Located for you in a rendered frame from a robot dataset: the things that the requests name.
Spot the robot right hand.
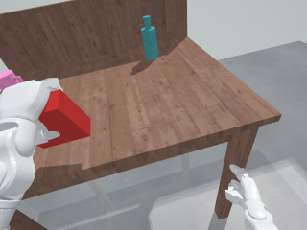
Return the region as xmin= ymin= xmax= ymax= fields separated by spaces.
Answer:
xmin=225 ymin=164 xmax=262 ymax=208

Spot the robot left hand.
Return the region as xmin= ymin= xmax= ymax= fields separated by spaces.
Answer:
xmin=0 ymin=78 xmax=63 ymax=145

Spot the left robot forearm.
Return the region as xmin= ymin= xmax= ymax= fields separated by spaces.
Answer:
xmin=0 ymin=117 xmax=38 ymax=230

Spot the sponge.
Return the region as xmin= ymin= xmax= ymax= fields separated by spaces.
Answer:
xmin=38 ymin=89 xmax=91 ymax=149

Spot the table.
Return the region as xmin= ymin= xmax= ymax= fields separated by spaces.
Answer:
xmin=0 ymin=0 xmax=282 ymax=230

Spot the right robot forearm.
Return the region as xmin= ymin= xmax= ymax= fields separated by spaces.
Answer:
xmin=244 ymin=199 xmax=278 ymax=230

